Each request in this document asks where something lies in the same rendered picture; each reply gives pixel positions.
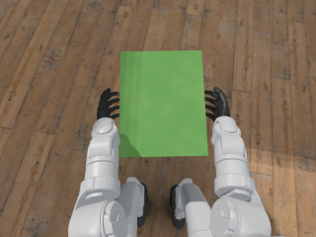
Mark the carton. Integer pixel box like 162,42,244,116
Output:
118,50,208,158

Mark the right robot upper arm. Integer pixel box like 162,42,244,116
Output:
208,197,287,237

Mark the left robot upper arm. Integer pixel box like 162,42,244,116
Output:
68,199,128,237

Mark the right robot thigh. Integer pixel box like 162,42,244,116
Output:
175,183,213,237

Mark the robot right forearm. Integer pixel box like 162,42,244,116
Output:
210,116,266,211

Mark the robot left hand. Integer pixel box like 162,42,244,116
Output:
97,88,119,120

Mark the robot left forearm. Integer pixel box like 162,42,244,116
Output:
68,118,120,237

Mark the robot right hand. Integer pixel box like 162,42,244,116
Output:
204,87,230,122

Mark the left robot thigh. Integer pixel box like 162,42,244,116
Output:
116,182,144,237

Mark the robot thigh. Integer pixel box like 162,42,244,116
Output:
116,182,144,237
175,183,213,237

